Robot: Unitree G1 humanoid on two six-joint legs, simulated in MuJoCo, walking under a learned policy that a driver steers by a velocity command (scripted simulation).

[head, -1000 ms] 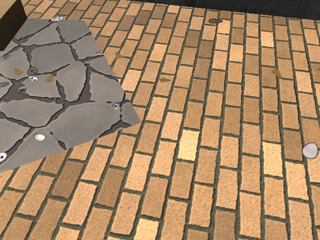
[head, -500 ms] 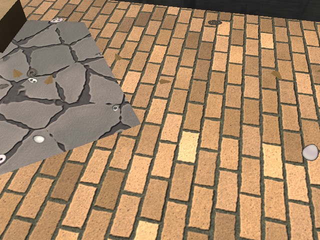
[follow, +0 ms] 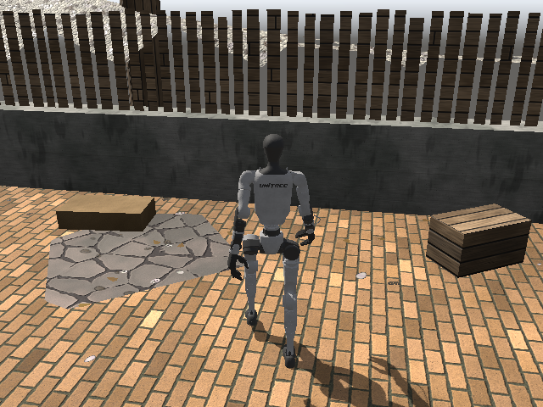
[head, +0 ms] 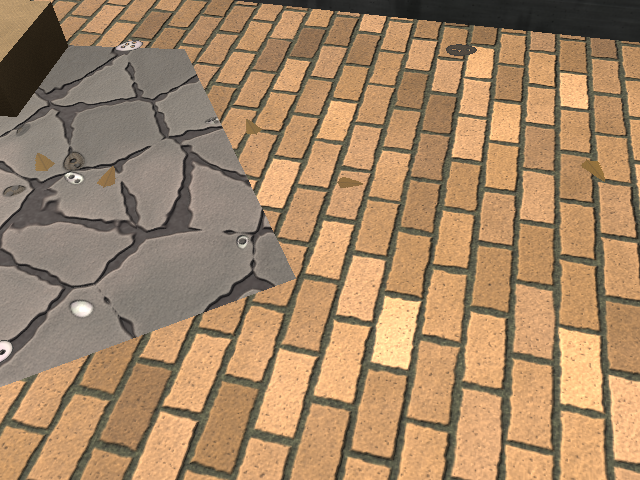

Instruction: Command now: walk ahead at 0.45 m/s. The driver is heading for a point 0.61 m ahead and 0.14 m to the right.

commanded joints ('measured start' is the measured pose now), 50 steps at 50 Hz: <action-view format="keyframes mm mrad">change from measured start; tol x64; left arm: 1 -25 210 40 -61 -19 -27 23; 50 -399 230 97 -341 3 7 -9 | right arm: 1 -152 -14 10 -111 1 8 4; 50 103 -92 -34 -26 -31 55 -56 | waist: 1 -44 -131 170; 50 -79 -91 -93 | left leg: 1 236 -44 17 -281 174 -7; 8 1255 290 -535 -417 -47 259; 16 435 202 -168 -873 -84 137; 34 838 243 181 -442 737 52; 38 39 -33 -142 501 -438 -74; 50 256 44 -88 -195 59 -88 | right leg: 1 -287 -179 56 -202 496 -127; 6 -38 -216 45 254 1178 -63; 10 -788 0 167 1233 -127 -14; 35 -274 61 -151 353 232 -152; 37 244 -398 780 134 362 -426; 50 -270 -162 27 80 920 -186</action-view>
